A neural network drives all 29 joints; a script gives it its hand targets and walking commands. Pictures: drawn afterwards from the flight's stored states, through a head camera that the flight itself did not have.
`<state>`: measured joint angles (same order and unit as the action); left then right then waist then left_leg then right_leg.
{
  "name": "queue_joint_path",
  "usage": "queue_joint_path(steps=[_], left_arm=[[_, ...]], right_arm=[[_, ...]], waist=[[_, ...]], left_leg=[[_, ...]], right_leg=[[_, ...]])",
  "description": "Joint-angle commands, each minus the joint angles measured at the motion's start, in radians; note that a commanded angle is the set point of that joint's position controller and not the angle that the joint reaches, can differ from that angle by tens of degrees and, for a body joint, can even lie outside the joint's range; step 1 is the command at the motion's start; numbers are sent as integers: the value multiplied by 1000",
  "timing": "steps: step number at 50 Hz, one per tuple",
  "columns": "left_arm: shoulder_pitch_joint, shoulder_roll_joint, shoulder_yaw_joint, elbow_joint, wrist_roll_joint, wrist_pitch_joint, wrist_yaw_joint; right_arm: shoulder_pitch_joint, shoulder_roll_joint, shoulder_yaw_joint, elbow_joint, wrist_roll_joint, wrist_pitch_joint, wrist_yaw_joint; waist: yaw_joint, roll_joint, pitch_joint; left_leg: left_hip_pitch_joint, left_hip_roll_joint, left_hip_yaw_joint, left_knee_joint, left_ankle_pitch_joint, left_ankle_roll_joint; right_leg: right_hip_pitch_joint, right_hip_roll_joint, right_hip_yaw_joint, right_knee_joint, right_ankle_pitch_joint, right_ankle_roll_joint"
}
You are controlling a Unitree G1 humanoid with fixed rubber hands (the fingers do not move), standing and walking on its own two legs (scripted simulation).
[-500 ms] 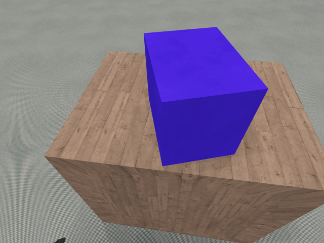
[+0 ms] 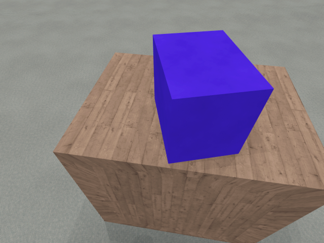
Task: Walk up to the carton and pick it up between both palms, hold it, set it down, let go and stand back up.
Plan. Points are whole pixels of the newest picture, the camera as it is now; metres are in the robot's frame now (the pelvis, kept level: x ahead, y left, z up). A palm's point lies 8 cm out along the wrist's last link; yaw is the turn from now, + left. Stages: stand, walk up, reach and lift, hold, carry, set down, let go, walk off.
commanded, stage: walk up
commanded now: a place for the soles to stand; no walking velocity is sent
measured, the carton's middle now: (196, 95) +0.52 -0.08 +0.09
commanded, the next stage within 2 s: reach and lift in 0.40 s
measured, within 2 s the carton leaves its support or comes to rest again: neither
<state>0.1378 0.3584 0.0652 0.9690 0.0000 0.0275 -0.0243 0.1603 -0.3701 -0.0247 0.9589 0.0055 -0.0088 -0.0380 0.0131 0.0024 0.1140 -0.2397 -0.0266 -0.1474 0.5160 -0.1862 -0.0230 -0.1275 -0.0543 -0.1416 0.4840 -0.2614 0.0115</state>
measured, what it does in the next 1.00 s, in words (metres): shifts its weight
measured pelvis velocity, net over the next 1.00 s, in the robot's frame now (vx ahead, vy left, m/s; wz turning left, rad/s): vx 0.04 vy -0.03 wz -0.07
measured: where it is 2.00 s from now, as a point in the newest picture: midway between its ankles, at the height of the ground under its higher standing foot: outside the picture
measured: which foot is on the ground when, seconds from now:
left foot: down 0.00-1.00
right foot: down 0.00-1.00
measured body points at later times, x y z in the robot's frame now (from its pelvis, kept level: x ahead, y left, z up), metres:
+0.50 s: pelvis -0.01 -0.01 -0.01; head +0.03 -0.01 +0.44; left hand +0.13 +0.30 -0.12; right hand +0.14 -0.31 -0.12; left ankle +0.07 +0.13 -0.73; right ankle +0.01 -0.13 -0.74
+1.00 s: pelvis +0.04 -0.03 +0.01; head +0.05 -0.02 +0.46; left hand +0.22 +0.24 -0.05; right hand +0.21 -0.33 -0.05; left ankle +0.07 +0.13 -0.74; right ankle +0.00 -0.13 -0.74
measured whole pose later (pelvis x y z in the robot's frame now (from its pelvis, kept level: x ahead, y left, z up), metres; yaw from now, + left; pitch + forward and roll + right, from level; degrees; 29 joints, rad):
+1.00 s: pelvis +0.04 -0.03 +0.01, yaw -4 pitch -4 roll +0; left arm 0.24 0.22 0.15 0.24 0.03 0.46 0.06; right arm 0.13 -0.40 -0.05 0.64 0.08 0.00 0.15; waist 0.02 -0.03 0.07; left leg -0.11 0.08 0.03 0.37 -0.19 -0.07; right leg -0.06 -0.01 -0.05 0.40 -0.28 -0.02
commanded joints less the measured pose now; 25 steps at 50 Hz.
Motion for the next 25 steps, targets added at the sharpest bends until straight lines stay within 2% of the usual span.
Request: queue_joint_path(steps=[1,2,3,4,5,6,7,8,9,10,11,12,13,14,15,16,17,18,19,20,21,22,23,25], left_arm=[[-6,213,49,-53,-4,-17,5],[8,195,43,-50,-1,-17,5],[37,198,46,-41,-1,-14,1],[30,192,42,-37,-1,-21,4],[44,179,33,-29,-2,-23,5],[36,210,41,-22,0,-24,5],[27,209,41,-19,4,-29,2],[39,201,37,-25,-7,-31,1],[46,187,36,-21,-1,-36,6],[33,182,40,-11,3,-40,4],[52,186,33,-21,4,-40,2],[12,215,45,-26,0,-43,1],[17,185,40,-32,-5,-49,4],[8,215,44,-22,7,-48,4],[11,185,38,-26,-3,-45,4],[14,185,41,-34,-3,-43,3],[24,198,47,-31,-1,-46,6],[28,201,45,-27,4,-47,8],[23,189,36,-37,-1,-48,10],[18,208,48,-36,0,-50,11],[-562,277,36,-569,-113,127,45],[-444,212,1,-468,-64,246,83],[-356,170,-23,-506,-48,321,86],[-287,182,30,-550,-1,412,75]], right_arm=[[-17,-230,-50,-50,5,-20,-8],[-47,-243,-50,-59,2,-20,-4],[-37,-241,-52,-50,3,-22,-4],[-45,-244,-53,-54,3,-23,-8],[-51,-224,-48,-55,1,-24,-5],[-51,-213,-40,-54,6,-22,-4],[-38,-211,-40,-47,12,-20,-7],[-33,-218,-42,-41,8,-20,-4],[-48,-200,-38,-44,3,-25,1],[-66,-206,-42,-44,-8,-22,0],[-49,-192,-37,-37,12,-25,-2],[-36,-209,-44,-28,12,-24,-1],[-37,-215,-45,-23,2,-25,-2],[-35,-201,-35,-20,1,-23,-1],[-28,-214,-43,-18,-1,-24,0],[-43,-205,-39,-22,2,-25,3],[-70,-184,-40,-20,3,-26,4],[-42,-187,-38,-17,15,-23,3],[-28,-194,-40,-3,11,-21,3],[-17,-191,-41,-11,9,-24,0],[-461,-23,-83,-161,-170,-151,29],[-368,-65,-116,-54,-110,-122,64],[-344,-103,-120,-84,-81,-110,90],[-301,-142,-129,-184,-68,-82,96]], waist=[[-6,36,-43],[20,63,-70],[8,78,-80],[13,74,-86],[9,149,-62],[-3,49,-69],[-6,29,-74],[3,63,-89],[-6,71,-88],[6,37,-72],[0,-15,-91],[-13,-43,-60],[-9,28,-73],[-23,6,-90],[-19,-5,-80],[-10,11,-82],[4,19,-91],[-21,-1,-85],[-15,-28,-52],[-15,-17,-76],[-69,-88,-124],[-69,-30,-49],[-48,-7,-79],[-47,-37,-160]], left_leg=[[-123,144,-185,-201,13,96],[-132,153,-201,-230,-43,102],[-128,147,-188,-235,-89,104],[-115,129,-180,-234,-103,86],[-139,126,-166,-242,-136,77],[-107,111,-153,-233,-161,65],[-100,109,-131,-227,-135,68],[-97,108,-109,-232,-149,69],[-108,118,-133,-238,-151,78],[-87,110,-120,-234,-93,63],[-62,101,-94,-213,-77,70],[-60,87,-72,-185,-39,49],[-35,90,-65,-184,-24,62],[-20,88,-51,-169,-11,62],[-10,97,-74,-175,-35,64],[-31,97,-77,-185,-49,59],[-33,95,-76,-184,-11,60],[-32,91,-46,-155,8,59],[2,87,-38,-150,68,58],[-15,94,-46,-146,105,60],[-121,20,253,-19,-282,-17],[-203,29,254,-6,-303,10],[-179,34,257,12,-296,2],[-8,34,269,103,-185,-3]], right_leg=[[60,-69,107,-82,-74,-54],[106,-65,109,-79,-70,-53],[107,-53,117,-82,-73,-43],[96,-70,117,-91,-67,-57],[89,-76,132,-130,-68,-45],[61,-86,135,-136,-83,-54],[58,-89,135,-159,-87,-52],[62,-88,142,-167,-102,-50],[72,-91,124,-150,-81,-49],[72,-89,114,-161,-58,-49],[55,-100,143,-202,-69,-48],[18,-112,142,-205,-123,-58],[9,-109,150,-189,-90,-58],[21,-114,143,-195,-71,-60],[-4,-100,137,-194,-78,-52],[10,-94,133,-191,-86,-44],[35,-103,130,-175,-61,-53],[-2,-115,148,-184,-80,-61],[-26,-119,151,-201,-41,-56],[23,-116,147,-184,7,-61],[-151,68,47,-40,-242,-13],[-89,45,52,3,-223,-52],[-71,36,30,22,-216,-67],[-188,17,75,7,-207,-56]])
